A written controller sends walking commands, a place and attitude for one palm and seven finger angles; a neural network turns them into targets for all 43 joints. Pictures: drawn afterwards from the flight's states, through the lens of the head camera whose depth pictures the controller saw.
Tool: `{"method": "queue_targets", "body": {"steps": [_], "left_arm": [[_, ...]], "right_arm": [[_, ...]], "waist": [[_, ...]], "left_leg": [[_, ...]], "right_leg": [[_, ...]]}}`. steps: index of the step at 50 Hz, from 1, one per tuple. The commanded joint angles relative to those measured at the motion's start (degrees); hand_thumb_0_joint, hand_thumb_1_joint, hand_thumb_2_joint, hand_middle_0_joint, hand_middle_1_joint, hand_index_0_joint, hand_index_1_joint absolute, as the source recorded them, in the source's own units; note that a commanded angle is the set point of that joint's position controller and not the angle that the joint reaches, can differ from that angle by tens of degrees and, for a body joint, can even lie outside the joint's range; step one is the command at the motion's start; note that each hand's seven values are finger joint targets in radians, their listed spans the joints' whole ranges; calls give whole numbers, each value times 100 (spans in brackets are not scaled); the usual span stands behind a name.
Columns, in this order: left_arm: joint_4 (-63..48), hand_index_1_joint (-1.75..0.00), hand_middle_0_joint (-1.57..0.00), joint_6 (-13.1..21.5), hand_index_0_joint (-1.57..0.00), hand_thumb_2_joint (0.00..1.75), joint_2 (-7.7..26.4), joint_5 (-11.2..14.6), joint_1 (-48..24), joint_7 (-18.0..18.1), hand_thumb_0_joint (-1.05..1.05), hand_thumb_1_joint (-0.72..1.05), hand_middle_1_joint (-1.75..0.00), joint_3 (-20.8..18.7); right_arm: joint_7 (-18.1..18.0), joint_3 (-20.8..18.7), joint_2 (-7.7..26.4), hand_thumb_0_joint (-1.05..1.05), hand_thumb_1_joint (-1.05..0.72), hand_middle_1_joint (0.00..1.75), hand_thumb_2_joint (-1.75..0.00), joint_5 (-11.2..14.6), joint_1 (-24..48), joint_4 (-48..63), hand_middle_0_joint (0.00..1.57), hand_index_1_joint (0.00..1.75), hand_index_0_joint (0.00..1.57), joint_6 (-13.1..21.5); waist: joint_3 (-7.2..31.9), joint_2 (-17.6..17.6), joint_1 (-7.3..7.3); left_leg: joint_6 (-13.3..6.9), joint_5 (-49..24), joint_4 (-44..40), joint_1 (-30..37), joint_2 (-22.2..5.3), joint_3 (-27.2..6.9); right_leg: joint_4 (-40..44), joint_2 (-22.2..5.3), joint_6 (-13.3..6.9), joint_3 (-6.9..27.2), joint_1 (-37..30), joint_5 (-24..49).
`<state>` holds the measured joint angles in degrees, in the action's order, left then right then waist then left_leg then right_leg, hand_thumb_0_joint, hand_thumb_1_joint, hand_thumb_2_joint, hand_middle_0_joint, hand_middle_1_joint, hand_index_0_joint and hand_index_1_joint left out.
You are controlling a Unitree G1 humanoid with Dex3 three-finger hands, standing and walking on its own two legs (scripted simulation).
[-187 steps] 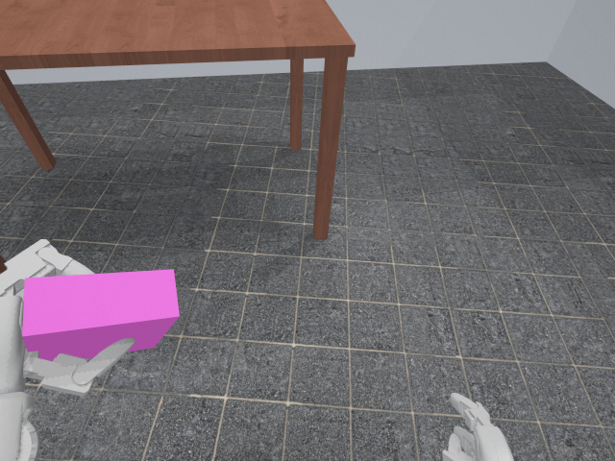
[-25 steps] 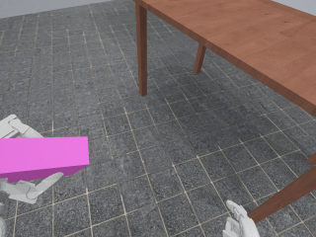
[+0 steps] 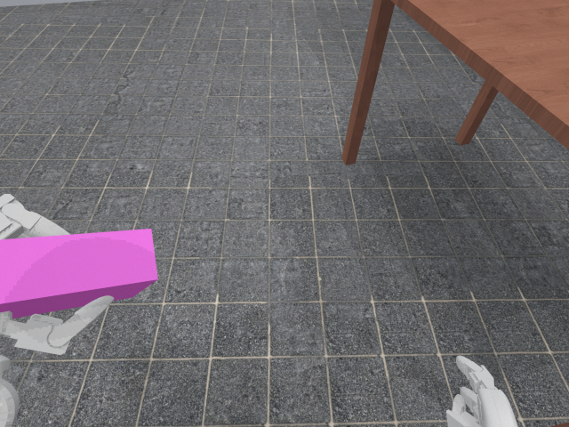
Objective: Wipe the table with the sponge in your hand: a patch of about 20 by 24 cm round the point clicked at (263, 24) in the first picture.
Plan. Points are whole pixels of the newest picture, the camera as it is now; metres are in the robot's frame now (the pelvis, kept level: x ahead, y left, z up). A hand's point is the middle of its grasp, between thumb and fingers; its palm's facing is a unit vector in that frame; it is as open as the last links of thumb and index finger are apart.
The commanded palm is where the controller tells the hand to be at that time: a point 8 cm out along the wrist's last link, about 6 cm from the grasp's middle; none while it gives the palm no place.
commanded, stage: walk to a spot facing it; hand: left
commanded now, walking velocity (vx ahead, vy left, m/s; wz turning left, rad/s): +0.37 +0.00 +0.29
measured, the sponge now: (98, 273) +0.23 +0.21 +0.17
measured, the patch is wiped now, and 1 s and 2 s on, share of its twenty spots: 0.00 0.00 0.00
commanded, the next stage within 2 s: turn to face it in 0.82 s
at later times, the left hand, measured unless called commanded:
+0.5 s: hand (84, 243) +0.25 +0.23 +0.18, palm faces +0.54 -0.70 -0.47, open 9.3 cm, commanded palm +0.18 +0.27 +0.19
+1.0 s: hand (74, 178) +0.33 +0.27 +0.20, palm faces +0.65 -0.54 -0.53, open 9.3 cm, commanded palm +0.27 +0.29 +0.19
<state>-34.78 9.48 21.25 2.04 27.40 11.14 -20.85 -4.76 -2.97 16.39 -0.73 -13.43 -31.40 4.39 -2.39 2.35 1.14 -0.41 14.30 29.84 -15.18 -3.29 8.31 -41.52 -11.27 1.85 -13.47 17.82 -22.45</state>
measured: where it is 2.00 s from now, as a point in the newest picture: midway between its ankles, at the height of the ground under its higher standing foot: (304, 409)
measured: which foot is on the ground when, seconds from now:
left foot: down 0.00-0.28, up 0.30-0.66, down 0.68-1.00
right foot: up 0.00-0.26, down 0.28-0.68, up 0.70-0.98, down 1.00-1.00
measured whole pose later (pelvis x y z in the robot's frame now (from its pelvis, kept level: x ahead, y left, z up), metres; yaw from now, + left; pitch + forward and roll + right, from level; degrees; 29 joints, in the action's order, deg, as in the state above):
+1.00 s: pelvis +0.23 -0.03 +0.00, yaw +22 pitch +0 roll +0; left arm -33.9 12.3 23.7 1.4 30.5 8.1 -23.1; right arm -2.1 2.4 6.0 0.8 -13.0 -34.5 5.6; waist -3.5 -2.8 2.2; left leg 3.2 19.5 34.6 -15.0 -5.3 0.8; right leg -33.7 -3.9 3.3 -9.1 20.4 -15.4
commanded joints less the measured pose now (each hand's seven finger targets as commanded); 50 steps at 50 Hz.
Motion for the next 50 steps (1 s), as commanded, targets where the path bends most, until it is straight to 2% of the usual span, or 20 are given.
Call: {"method": "queue_targets", "body": {"steps": [1,6,9,12,13,14,15,17,20,24,29,32,33,34,35,37,41,48,49,50], "left_arm": [[-900,-160,-120,625,-120,130,1178,-195,-753,-45,0,10,-160,-687],[-1549,-160,-120,637,-120,130,826,-67,-300,-165,0,10,-160,-534],[-1060,-160,-120,614,-120,130,807,-40,-313,-177,0,10,-160,-558],[-181,-160,-120,430,-120,130,803,-81,-568,-190,0,10,-160,-561],[-7,-160,-120,331,-120,130,857,-120,-650,-187,0,10,-160,-542],[-27,-160,-120,274,-120,130,1117,-141,-916,-174,0,10,-160,-614],[-53,-160,-120,320,-120,130,1358,-49,-1135,-146,0,10,-160,-838],[-311,-160,-120,518,-120,130,1277,-49,-1083,-253,0,10,-160,-740],[-556,-160,-120,545,-120,130,1100,-104,-858,-242,0,10,-160,-639],[-885,-160,-120,539,-120,130,1132,-50,-319,-93,0,10,-160,-777],[-1154,-160,-120,461,-120,130,1010,4,-34,99,0,10,-160,-857],[-1326,-160,-120,513,-120,130,969,-7,-459,145,0,10,-160,-751],[-1377,-160,-120,590,-120,130,827,-29,-418,132,0,10,-160,-603],[-1542,-160,-120,721,-120,130,901,-23,-510,137,0,10,-160,-671],[-1215,-160,-120,791,-120,130,1191,-140,-741,26,0,10,-160,-773],[-1444,-160,-120,738,-120,130,1386,-115,-509,-75,0,10,-160,-1059],[-1685,-160,-120,723,-120,130,939,56,287,-167,0,10,-160,-876],[-529,-160,-120,464,-120,130,762,-9,-330,-201,0,10,-160,-640],[-400,-160,-120,435,-120,130,859,-70,-648,-194,0,10,-160,-599],[-184,-160,-120,401,-120,130,1110,-149,-803,-162,0,10,-160,-693]], "right_arm": [[169,-144,315,0,-90,30,-90,174,425,569,20,30,20,418],[220,-35,110,0,-90,30,-90,156,538,461,20,30,20,536],[160,35,100,0,-90,30,-90,104,543,371,20,30,20,583],[62,63,62,0,-90,30,-90,97,611,274,20,30,20,432],[35,79,-60,0,-90,30,-90,132,570,277,20,30,20,370],[56,101,-165,0,-90,30,-90,128,735,399,20,30,20,318],[82,38,90,0,-90,30,-90,56,882,418,20,30,20,379],[118,85,50,0,-90,30,-90,28,916,254,20,30,20,323],[124,109,46,0,-90,30,-90,51,988,265,20,30,20,182],[127,55,26,0,-90,30,-90,11,838,473,20,30,20,176],[132,-17,-34,0,-90,30,-90,23,633,799,20,30,20,156],[50,-140,91,0,-90,30,-90,56,323,787,20,30,20,139],[37,-191,223,0,-90,30,-90,94,327,818,20,30,20,160],[110,-161,293,0,-90,30,-90,98,419,843,20,30,20,215],[221,-146,305,0,-90,30,-90,147,419,765,20,30,20,266],[227,-215,246,0,-90,30,-90,205,536,666,20,30,20,251],[276,-99,83,0,-90,30,-90,197,531,564,20,30,20,406],[74,31,39,0,-90,30,-90,198,527,403,20,30,20,374],[47,55,-12,0,-90,30,-90,196,510,351,20,30,20,335],[28,100,-134,0,-90,30,-90,158,502,347,20,30,20,278]], "waist": [[823,-1731,-165],[468,-1844,-40],[436,-1882,-44],[497,-974,51],[634,78,89],[568,1987,130],[532,1880,139],[115,819,30],[309,519,-24],[624,502,44],[765,797,153],[1122,-74,-222],[1267,-1422,-303],[1250,-2615,-216],[1063,-1868,-205],[1111,-1691,-190],[899,-1748,-61],[849,-1089,-30],[869,-468,-75],[908,960,-114]], "left_leg": [[-1594,-1574,-1071,1998,-2224,-3623],[-1040,-503,-1306,273,-1172,-1623],[-868,9,-1294,-151,-1074,-1318],[-571,1359,-142,-880,-790,-1025],[-406,1608,1361,-1287,-334,-634],[-100,2107,3432,-2639,365,-287],[-16,1758,4474,-2815,255,-997],[134,940,5050,-2705,-139,-1123],[235,653,4277,-2302,-239,-739],[169,521,2289,-1676,-213,-169],[105,587,705,-1048,62,383],[-22,-47,-269,770,310,465],[-436,-543,-596,1719,-491,-936],[-1312,-2941,-921,2347,-2016,-3448],[-1599,-2682,-999,2010,-2269,-3945],[-1676,-1870,-867,1764,-2031,-3419],[-1079,-1604,-1007,573,-1231,-1700],[-464,-825,70,83,-846,-718],[-298,-299,890,-192,-624,-509],[-38,751,2205,-1140,-49,-91]], "right_leg": [[-3381,301,44,1250,2825,-1068],[-1427,385,182,727,1335,-23],[-179,708,220,337,236,171],[1048,915,187,210,-1232,322],[1733,397,-59,1016,-1571,-367],[2729,-1214,-760,3693,-1966,-1202],[3336,-1846,-1063,4728,-1550,-1709],[3152,-1584,-1058,3722,-877,-1314],[2859,-1179,-856,1820,-906,189],[2597,-1081,-871,985,-1261,1184],[1972,-1060,-863,750,-1659,2135],[-41,-660,-429,178,-805,2550],[-1599,-151,-96,-9,277,1488],[-3000,720,143,346,1707,-1402],[-3453,544,11,1047,2181,-1482],[-3696,318,116,1326,2622,-1016],[-1689,422,209,811,1464,-137],[1211,1065,218,64,-731,915],[1667,683,48,557,-1047,1101],[2006,-380,-444,2250,-1527,1849]]}}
